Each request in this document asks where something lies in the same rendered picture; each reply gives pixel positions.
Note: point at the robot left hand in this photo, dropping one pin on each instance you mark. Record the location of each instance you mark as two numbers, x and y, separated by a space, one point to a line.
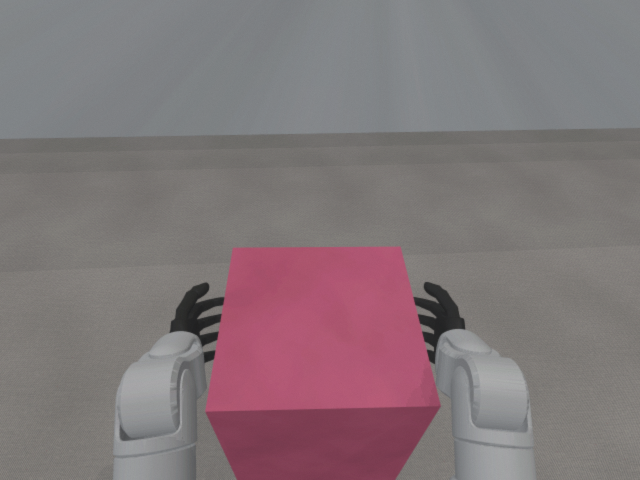
188 311

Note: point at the robot left forearm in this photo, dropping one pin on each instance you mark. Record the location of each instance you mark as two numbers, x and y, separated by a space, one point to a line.
155 426

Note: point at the carton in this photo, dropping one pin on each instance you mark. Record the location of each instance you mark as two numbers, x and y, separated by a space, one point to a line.
321 371

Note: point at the robot right forearm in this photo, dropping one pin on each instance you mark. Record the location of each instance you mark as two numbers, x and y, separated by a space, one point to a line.
490 408

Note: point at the robot right hand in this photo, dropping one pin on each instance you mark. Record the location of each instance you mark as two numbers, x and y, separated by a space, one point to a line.
447 315

